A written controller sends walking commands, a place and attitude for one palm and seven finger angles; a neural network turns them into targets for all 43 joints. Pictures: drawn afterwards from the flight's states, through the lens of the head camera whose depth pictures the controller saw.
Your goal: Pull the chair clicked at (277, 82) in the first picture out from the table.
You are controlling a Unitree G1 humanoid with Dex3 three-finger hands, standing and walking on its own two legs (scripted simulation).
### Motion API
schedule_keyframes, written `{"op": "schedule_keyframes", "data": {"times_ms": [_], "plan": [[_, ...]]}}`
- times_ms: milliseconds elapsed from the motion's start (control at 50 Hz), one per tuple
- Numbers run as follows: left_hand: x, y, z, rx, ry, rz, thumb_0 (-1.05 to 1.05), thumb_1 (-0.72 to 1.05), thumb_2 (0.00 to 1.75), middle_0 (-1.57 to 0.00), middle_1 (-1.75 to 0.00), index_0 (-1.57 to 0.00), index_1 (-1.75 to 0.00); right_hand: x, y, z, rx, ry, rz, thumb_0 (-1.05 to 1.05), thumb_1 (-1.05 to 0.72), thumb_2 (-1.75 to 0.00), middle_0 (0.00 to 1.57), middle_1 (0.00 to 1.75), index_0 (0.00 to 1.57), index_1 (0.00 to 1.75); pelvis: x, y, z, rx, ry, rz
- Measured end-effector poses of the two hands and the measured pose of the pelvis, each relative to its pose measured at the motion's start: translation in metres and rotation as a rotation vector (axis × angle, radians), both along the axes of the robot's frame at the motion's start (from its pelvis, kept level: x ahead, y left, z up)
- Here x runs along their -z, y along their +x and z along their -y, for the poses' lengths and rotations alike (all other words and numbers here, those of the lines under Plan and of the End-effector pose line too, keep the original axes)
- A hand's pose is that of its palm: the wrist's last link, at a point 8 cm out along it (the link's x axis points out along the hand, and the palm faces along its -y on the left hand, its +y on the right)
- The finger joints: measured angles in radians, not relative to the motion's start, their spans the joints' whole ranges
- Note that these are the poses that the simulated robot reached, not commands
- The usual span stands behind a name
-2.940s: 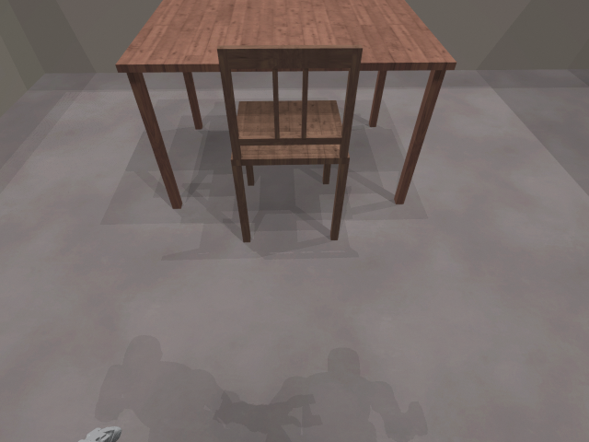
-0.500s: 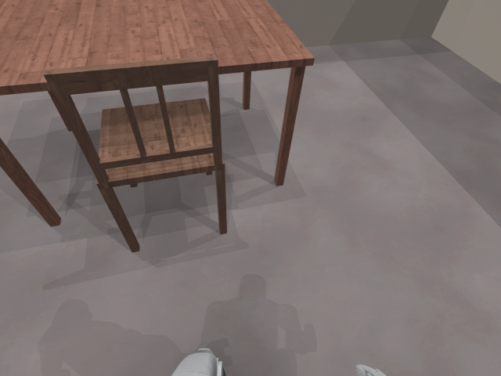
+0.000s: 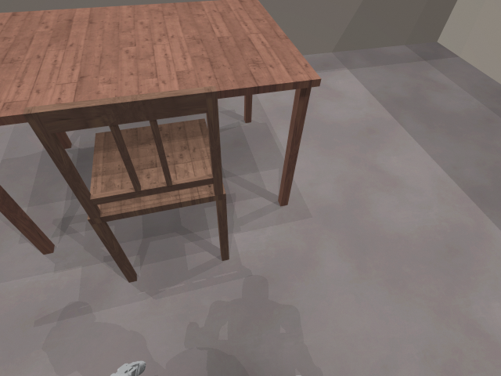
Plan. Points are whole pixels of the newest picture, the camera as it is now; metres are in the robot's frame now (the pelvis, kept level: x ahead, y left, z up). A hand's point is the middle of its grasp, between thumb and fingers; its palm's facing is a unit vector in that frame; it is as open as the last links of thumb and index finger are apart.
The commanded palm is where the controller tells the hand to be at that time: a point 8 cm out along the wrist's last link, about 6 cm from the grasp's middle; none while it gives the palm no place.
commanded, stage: turn to face it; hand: left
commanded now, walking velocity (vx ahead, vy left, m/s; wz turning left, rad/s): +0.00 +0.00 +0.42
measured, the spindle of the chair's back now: (126, 159) +0.65 +0.33 -0.10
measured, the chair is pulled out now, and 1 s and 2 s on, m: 0.00 0.00 0.00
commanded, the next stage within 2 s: take the last steps up to it in 0.28 s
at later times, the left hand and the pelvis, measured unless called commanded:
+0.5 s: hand out of the picture -0.06 +0.17 -0.17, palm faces +0.30 -0.92 -0.23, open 7.4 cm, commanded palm none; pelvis +0.00 -0.01 +0.00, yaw +14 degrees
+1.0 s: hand out of the picture +0.12 +0.21 -0.17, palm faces +0.23 -0.96 -0.17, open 7.4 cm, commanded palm none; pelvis +0.10 +0.02 +0.00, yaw +14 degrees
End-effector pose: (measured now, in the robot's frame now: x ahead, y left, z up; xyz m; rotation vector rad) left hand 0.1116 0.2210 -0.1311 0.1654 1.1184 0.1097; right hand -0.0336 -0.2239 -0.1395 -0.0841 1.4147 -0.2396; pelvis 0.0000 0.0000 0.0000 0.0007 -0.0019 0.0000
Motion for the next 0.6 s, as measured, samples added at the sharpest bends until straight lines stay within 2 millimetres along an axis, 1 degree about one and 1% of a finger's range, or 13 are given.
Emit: {"op": "schedule_keyframes", "data": {"times_ms": [80,100,140,240,300,340,380,420,460,500,560,600], "plan": [[-0.005,0.006,0.011,-0.028,0.03,0.031,0.0,0.91,0.9,-0.2,-0.3,-0.2,-0.3,0.014,0.019,0.012,-0.027,0.035,0.013,0.01,-0.91,-0.9,0.2,0.3,0.2,0.3,0.006,0.005,0.016,-0.034,0.016,-0.007],[-0.006,0.004,0.013,-0.039,0.039,0.037,0.0,0.91,0.9,-0.2,-0.3,-0.2,-0.3,0.018,0.025,0.017,-0.038,0.043,0.018,0.01,-0.9,-0.9,0.2,0.3,0.2,0.3,0.007,0.006,0.02,-0.042,0.011,-0.006],[-0.01,-0.005,0.017,-0.057,0.05,0.038,0.0,0.91,0.9,-0.2,-0.3,-0.2,-0.3,0.019,0.04,0.025,-0.065,0.048,0.031,0.01,-0.9,-0.9,0.2,0.3,0.2,0.3,0.006,0.006,0.026,-0.069,0.006,0.0],[-0.017,-0.042,0.018,-0.155,0.064,0.005,0.01,0.91,0.9,-0.2,-0.3,-0.2,-0.3,0.01,0.084,0.045,-0.164,0.03,0.074,0.01,-0.9,-0.9,0.2,0.3,0.2,0.3,-0.002,0.007,0.035,-0.14,0.02,0.01],[-0.016,-0.071,0.017,-0.21,0.065,-0.036,0.01,0.91,0.9,-0.2,-0.3,-0.2,-0.3,0.004,0.11,0.052,-0.221,0.007,0.103,0.01,-0.91,-0.9,0.2,0.3,0.2,0.3,-0.004,0.006,0.037,-0.173,0.023,0.013],[-0.013,-0.092,0.016,-0.245,0.06,-0.071,0.01,0.91,0.9,-0.2,-0.3,-0.2,-0.3,0.0,0.127,0.053,-0.261,-0.009,0.118,0.01,-0.91,-0.9,0.2,0.3,0.2,0.3,-0.004,0.005,0.036,-0.191,0.024,0.014],[-0.009,-0.116,0.015,-0.277,0.052,-0.113,0.01,0.91,0.9,-0.2,-0.3,-0.2,-0.3,-0.004,0.144,0.051,-0.299,-0.024,0.136,0.01,-0.91,-0.9,0.2,0.3,0.2,0.3,-0.004,0.004,0.033,-0.205,0.024,0.015],[-0.004,-0.14,0.014,-0.306,0.04,-0.161,0.01,0.91,0.9,-0.2,-0.3,-0.2,-0.3,-0.008,0.16,0.044,-0.337,-0.036,0.159,0.01,-0.91,-0.9,0.2,0.3,0.2,0.3,-0.003,0.002,0.029,-0.216,0.022,0.014],[0.001,-0.165,0.011,-0.336,0.023,-0.211,0.01,0.91,0.9,-0.2,-0.3,-0.2,-0.3,-0.012,0.175,0.033,-0.377,-0.044,0.188,0.01,-0.91,-0.9,0.19,0.3,0.2,0.3,-0.002,0.0,0.023,-0.228,0.016,0.013],[0.007,-0.188,0.007,-0.366,0.002,-0.257,0.01,0.91,0.9,-0.2,-0.3,-0.2,-0.3,-0.017,0.188,0.017,-0.417,-0.047,0.22,0.01,-0.91,-0.9,0.19,0.3,0.2,0.3,-0.001,0.0,0.015,-0.238,0.007,0.012],[0.021,-0.218,-0.002,-0.407,-0.034,-0.32,0.01,0.91,0.9,-0.2,-0.3,-0.2,-0.3,-0.019,0.201,-0.008,-0.469,-0.053,0.277,0.01,-0.91,-0.9,0.19,0.3,0.2,0.3,0.008,0.002,-0.001,-0.255,-0.019,0.008],[0.027,-0.229,-0.007,-0.413,-0.049,-0.363,0.01,0.91,0.9,-0.2,-0.3,-0.2,-0.3,-0.021,0.199,-0.023,-0.478,-0.049,0.293,0.01,-0.91,-0.9,0.2,0.3,0.2,0.3,0.008,0.005,-0.008,-0.252,-0.01,0.017]]}}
